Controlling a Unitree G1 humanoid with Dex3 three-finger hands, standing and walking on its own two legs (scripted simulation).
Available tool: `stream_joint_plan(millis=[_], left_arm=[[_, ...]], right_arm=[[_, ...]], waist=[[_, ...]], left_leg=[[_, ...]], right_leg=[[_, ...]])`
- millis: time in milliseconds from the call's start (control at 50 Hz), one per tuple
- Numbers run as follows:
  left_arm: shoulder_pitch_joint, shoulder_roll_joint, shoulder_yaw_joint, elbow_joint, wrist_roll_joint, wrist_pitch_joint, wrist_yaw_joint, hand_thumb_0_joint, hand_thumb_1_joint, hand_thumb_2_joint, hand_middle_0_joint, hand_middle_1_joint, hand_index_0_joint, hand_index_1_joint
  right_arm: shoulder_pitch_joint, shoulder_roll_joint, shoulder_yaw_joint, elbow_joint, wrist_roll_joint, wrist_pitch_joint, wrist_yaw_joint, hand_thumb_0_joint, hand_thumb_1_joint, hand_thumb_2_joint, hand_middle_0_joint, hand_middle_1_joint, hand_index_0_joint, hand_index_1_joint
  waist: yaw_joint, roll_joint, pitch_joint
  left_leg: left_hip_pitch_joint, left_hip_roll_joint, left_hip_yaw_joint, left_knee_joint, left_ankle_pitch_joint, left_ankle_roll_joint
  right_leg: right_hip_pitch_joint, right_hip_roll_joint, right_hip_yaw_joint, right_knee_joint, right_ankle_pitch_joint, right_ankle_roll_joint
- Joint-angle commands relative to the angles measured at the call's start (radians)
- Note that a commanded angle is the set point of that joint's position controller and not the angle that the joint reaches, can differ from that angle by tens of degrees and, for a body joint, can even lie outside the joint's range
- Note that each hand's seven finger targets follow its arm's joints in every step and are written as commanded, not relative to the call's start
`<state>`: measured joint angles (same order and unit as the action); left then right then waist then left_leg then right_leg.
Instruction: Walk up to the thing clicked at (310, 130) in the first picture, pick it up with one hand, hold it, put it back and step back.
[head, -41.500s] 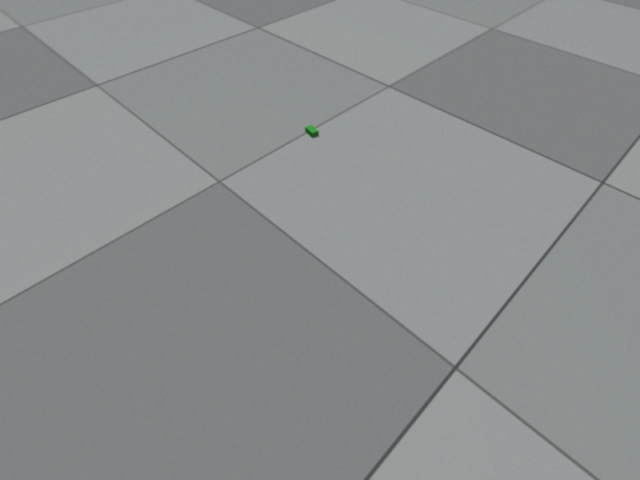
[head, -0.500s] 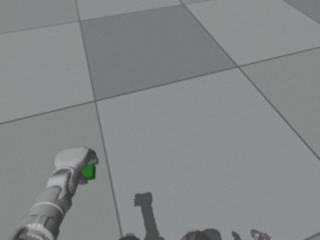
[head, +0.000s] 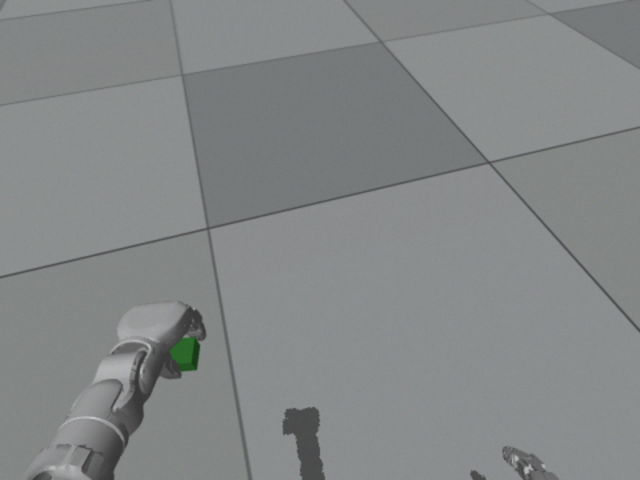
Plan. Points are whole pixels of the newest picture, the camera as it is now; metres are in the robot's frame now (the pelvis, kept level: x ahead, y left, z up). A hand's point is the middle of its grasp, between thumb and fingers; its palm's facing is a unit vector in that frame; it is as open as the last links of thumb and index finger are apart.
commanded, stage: hold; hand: left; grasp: from above
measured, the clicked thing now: (172, 355) +0.32 +0.23 -0.09
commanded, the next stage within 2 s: crouch in 1.50 s
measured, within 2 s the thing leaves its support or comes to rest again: neither
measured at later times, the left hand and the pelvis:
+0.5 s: hand (164, 359) +0.29 +0.21 -0.03, palm faces -0.45 -0.04 -0.89, open 6.9 cm; pelvis +0.00 -0.01 +0.01, yaw +0 degrees
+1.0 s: hand (159, 366) +0.28 +0.21 -0.01, palm faces -0.44 -0.04 -0.90, open 6.9 cm; pelvis -0.02 -0.01 +0.02, yaw +0 degrees
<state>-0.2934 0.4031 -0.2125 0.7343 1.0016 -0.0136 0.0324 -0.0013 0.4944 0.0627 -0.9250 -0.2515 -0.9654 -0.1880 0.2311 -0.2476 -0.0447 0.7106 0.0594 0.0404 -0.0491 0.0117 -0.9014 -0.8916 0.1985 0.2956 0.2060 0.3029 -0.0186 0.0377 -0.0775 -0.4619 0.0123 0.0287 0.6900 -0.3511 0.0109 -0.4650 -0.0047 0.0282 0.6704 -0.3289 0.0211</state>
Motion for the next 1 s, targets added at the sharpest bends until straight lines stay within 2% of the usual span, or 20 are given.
stream_joint_plan(millis=[0, 100, 160, 180, 240, 280, 380, 420, 460, 500, 540, 560, 600, 640, 740, 760, 820, 860, 940, 980], left_arm=[[-0.302, 0.207, 0.088, -0.21, -0.003, -0.003, 0.02, 0.0, 0.791, 0.184, -1.061, -0.305, -1.122, -0.242], [-0.297, 0.204, 0.085, -0.222, 0.0, -0.004, 0.01, 0.0, 0.77, 0.195, -1.051, -0.297, -1.107, -0.239], [-0.3, 0.223, 0.099, -0.243, -0.003, -0.006, 0.006, 0.0, 0.781, 0.198, -1.063, -0.303, -1.119, -0.245], [-0.28, 0.205, 0.089, -0.228, -0.002, -0.005, 0.002, 0.0, 0.774, 0.197, -1.06, -0.298, -1.115, -0.242], [-0.286, 0.221, 0.102, -0.256, -0.012, -0.005, 0.003, 0.0, 0.801, 0.172, -1.076, -0.281, -1.133, -0.222], [-0.286, 0.207, 0.087, -0.248, -0.007, -0.005, -0.005, 0.0, 0.81, 0.189, -1.085, -0.297, -1.141, -0.239], [-0.286, 0.221, 0.1, -0.281, -0.004, -0.009, -0.01, 0.0, 0.782, 0.187, -1.065, -0.292, -1.12, -0.236], [-0.273, 0.212, 0.095, -0.269, -0.008, -0.008, -0.012, 0.0, 0.778, 0.193, -1.069, -0.282, -1.121, -0.229], [-0.281, 0.21, 0.09, -0.279, -0.008, -0.009, -0.019, 0.0, 0.792, 0.163, -1.075, -0.28, -1.131, -0.222], [-0.295, 0.232, 0.109, -0.296, -0.011, -0.011, -0.017, 0.0, 0.791, 0.148, -1.057, -0.298, -1.122, -0.232], [-0.243, 0.201, 0.09, -0.258, -0.011, -0.008, -0.023, 0.0, 0.784, 0.149, -1.071, -0.269, -1.128, -0.212], [-0.283, 0.214, 0.093, -0.298, -0.011, -0.013, -0.026, 0.0, 0.793, 0.15, -1.076, -0.269, -1.132, -0.211], [-0.264, 0.231, 0.11, -0.29, -0.01, -0.013, -0.027, 0.0, 0.8, 0.144, -1.07, -0.292, -1.133, -0.228], [-0.275, 0.223, 0.101, -0.307, -0.015, -0.016, -0.032, 0.0, 0.807, 0.161, -1.078, -0.285, -1.138, -0.224], [-0.284, 0.232, 0.111, -0.33, -0.019, -0.022, -0.035, 0.0, 0.796, 0.134, -1.065, -0.288, -1.128, -0.222], [-0.288, 0.221, 0.099, -0.32, -0.017, -0.022, -0.036, 0.0, 0.792, 0.139, -1.058, -0.3, -1.123, -0.232], [-0.293, 0.24, 0.115, -0.316, -0.024, -0.022, -0.035, 0.0, 0.804, 0.116, -1.059, -0.297, -1.13, -0.224], [-0.254, 0.216, 0.097, -0.304, -0.026, -0.019, -0.044, 0.0, 0.82, 0.125, -1.087, -0.279, -1.151, -0.213], [-0.305, 0.241, 0.109, -0.348, -0.032, -0.025, -0.054, 0.0, 0.8, 0.101, -1.064, -0.277, -1.133, -0.207], [-0.286, 0.227, 0.104, -0.33, -0.035, -0.025, -0.056, 0.0, 0.8, 0.108, -1.064, -0.288, -1.133, -0.217]], right_arm=[[-0.032, -0.145, -0.045, -0.117, 0.001, -0.032, -0.013, 0.0, -0.893, -0.894, 0.2, 0.3, 0.2, 0.3], [-0.036, -0.143, -0.043, -0.122, 0.001, -0.026, -0.013, 0.0, -0.892, -0.894, 0.2, 0.3, 0.2, 0.3], [-0.045, -0.145, -0.045, -0.128, 0.002, -0.022, -0.015, 0.0, -0.895, -0.895, 0.2, 0.3, 0.2, 0.3], [-0.047, -0.142, -0.043, -0.127, 0.001, -0.022, -0.015, 0.0, -0.894, -0.895, 0.2, 0.3, 0.2, 0.3], [-0.058, -0.145, -0.042, -0.134, 0.003, -0.018, -0.015, 0.0, -0.89, -0.894, 0.2, 0.3, 0.2, 0.3], [-0.067, -0.14, -0.04, -0.139, 0.002, -0.015, -0.015, 0.0, -0.895, -0.896, 0.2, 0.3, 0.2, 0.3], [-0.08, -0.138, -0.037, -0.145, 0.004, -0.01, -0.018, 0.0, -0.896, -0.896, 0.2, 0.3, 0.2, 0.3], [-0.083, -0.14, -0.034, -0.145, 0.003, -0.009, -0.018, 0.0, -0.895, -0.896, 0.2, 0.3, 0.2, 0.3], [-0.092, -0.139, -0.035, -0.15, 0.004, -0.008, -0.02, 0.0, -0.898, -0.897, 0.2, 0.3, 0.2, 0.3], [-0.1, -0.138, -0.031, -0.151, 0.005, -0.006, -0.022, 0.0, -0.896, -0.896, 0.2, 0.3, 0.2, 0.3], [-0.107, -0.135, -0.029, -0.156, 0.005, -0.006, -0.021, 0.0, -0.899, -0.897, 0.2, 0.3, 0.2, 0.3], [-0.113, -0.136, -0.031, -0.158, 0.005, -0.006, -0.022, 0.0, -0.897, -0.896, 0.2, 0.3, 0.199, 0.3], [-0.121, -0.135, -0.029, -0.16, 0.006, -0.004, -0.025, 0.0, -0.897, -0.897, 0.2, 0.3, 0.199, 0.3], [-0.122, -0.135, -0.026, -0.158, 0.005, -0.004, -0.024, 0.0, -0.896, -0.897, 0.2, 0.3, 0.2, 0.3], [-0.131, -0.137, -0.026, -0.166, 0.007, -0.005, -0.027, 0.0, -0.897, -0.896, 0.2, 0.3, 0.2, 0.3], [-0.131, -0.134, -0.023, -0.163, 0.007, -0.006, -0.027, 0.0, -0.898, -0.897, 0.2, 0.3, 0.2, 0.3], [-0.139, -0.137, -0.022, -0.164, 0.008, -0.008, -0.03, 0.0, -0.896, -0.896, 0.2, 0.3, 0.2, 0.3], [-0.147, -0.134, -0.021, -0.17, 0.009, -0.008, -0.029, 0.0, -0.899, -0.898, 0.2, 0.3, 0.199, 0.3], [-0.156, -0.132, -0.016, -0.166, 0.007, -0.009, -0.033, 0.0, -0.901, -0.898, 0.2, 0.3, 0.2, 0.3], [-0.158, -0.128, -0.014, -0.171, 0.008, -0.01, -0.034, 0.0, -0.902, -0.898, 0.2, 0.3, 0.199, 0.3]], waist=[[-0.001, 0.004, -0.255], [-0.002, 0.001, -0.251], [0.009, 0.0, -0.261], [0.003, -0.016, -0.249], [0.01, -0.008, -0.236], [0.012, -0.009, -0.232], [0.022, -0.007, -0.231], [0.012, -0.019, -0.21], [0.017, -0.025, -0.214], [0.021, -0.015, -0.203], [0.018, -0.036, -0.174], [0.021, -0.023, -0.194], [0.029, -0.026, -0.192], [0.018, -0.013, -0.186], [0.03, -0.003, -0.192], [0.022, -0.008, -0.188], [0.025, -0.011, -0.169], [0.025, -0.025, -0.155], [0.029, -0.023, -0.178], [0.028, -0.029, -0.153]], left_leg=[[0.184, -0.023, -0.018, -0.099, 0.355, -0.009], [0.208, -0.02, -0.019, -0.112, 0.388, -0.007], [0.225, -0.024, -0.013, -0.122, 0.402, -0.005], [0.224, -0.025, -0.011, -0.121, 0.405, -0.001], [0.226, -0.027, -0.007, -0.143, 0.371, -0.001], [0.234, -0.024, -0.008, -0.153, 0.366, -0.001], [0.254, -0.027, -0.003, -0.168, 0.359, 0.001], [0.253, -0.026, -0.004, -0.177, 0.343, 0.002], [0.263, -0.028, -0.001, -0.182, 0.333, 0.005], [0.257, -0.03, 0.001, -0.188, 0.312, 0.005], [0.252, -0.029, 0.001, -0.202, 0.283, 0.006], [0.261, -0.029, 0.0, -0.204, 0.288, 0.007], [0.267, -0.031, 0.004, -0.207, 0.298, 0.007], [0.272, -0.028, 0.004, -0.215, 0.28, 0.006], [0.286, -0.025, 0.0, -0.23, 0.279, 0.004], [0.287, -0.025, -0.001, -0.231, 0.278, 0.005], [0.282, -0.026, 0.001, -0.24, 0.261, 0.005], [0.286, -0.025, 0.002, -0.245, 0.257, 0.007], [0.297, -0.03, 0.006, -0.246, 0.258, 0.01], [0.293, -0.028, 0.006, -0.253, 0.236, 0.009]], right_leg=[[0.122, 0.047, -0.016, -0.088, 0.29, -0.034], [0.139, 0.048, -0.018, -0.099, 0.317, -0.033], [0.168, 0.044, -0.015, -0.111, 0.338, -0.031], [0.161, 0.043, -0.014, -0.115, 0.349, -0.029], [0.176, 0.039, -0.014, -0.135, 0.321, -0.028], [0.178, 0.042, -0.016, -0.14, 0.311, -0.03], [0.192, 0.038, -0.011, -0.159, 0.308, -0.029], [0.188, 0.039, -0.012, -0.166, 0.293, -0.029], [0.193, 0.036, -0.009, -0.178, 0.291, -0.025], [0.194, 0.033, -0.006, -0.189, 0.269, -0.023], [0.196, 0.033, -0.009, -0.199, 0.237, -0.026], [0.197, 0.032, -0.007, -0.201, 0.245, -0.025], [0.207, 0.033, -0.008, -0.206, 0.248, -0.025], [0.202, 0.033, -0.006, -0.209, 0.232, -0.026], [0.215, 0.035, -0.009, -0.217, 0.223, -0.029], [0.213, 0.035, -0.008, -0.218, 0.223, -0.029], [0.212, 0.035, -0.008, -0.229, 0.208, -0.028], [0.21, 0.033, -0.01, -0.237, 0.201, -0.027], [0.223, 0.029, -0.006, -0.244, 0.207, -0.022], [0.217, 0.03, -0.007, -0.253, 0.182, -0.024]])
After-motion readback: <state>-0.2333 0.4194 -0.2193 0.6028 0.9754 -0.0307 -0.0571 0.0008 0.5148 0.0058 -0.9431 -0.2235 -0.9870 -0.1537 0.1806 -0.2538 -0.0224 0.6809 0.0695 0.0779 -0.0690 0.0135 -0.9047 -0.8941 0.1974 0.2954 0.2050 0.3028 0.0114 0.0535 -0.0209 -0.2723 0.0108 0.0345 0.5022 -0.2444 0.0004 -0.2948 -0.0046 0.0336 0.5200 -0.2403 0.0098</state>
